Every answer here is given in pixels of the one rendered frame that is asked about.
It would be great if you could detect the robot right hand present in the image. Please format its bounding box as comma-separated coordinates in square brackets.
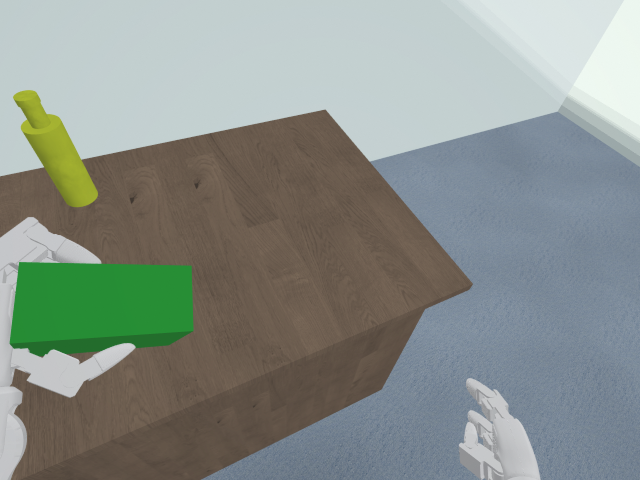
[459, 378, 541, 480]

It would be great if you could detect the sponge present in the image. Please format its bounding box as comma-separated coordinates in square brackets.
[10, 262, 194, 356]

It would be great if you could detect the robot left hand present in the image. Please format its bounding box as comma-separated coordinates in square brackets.
[0, 217, 136, 398]

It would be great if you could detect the table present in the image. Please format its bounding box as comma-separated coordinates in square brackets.
[0, 110, 473, 480]

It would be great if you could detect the robot left forearm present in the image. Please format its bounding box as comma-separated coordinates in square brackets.
[0, 386, 27, 480]

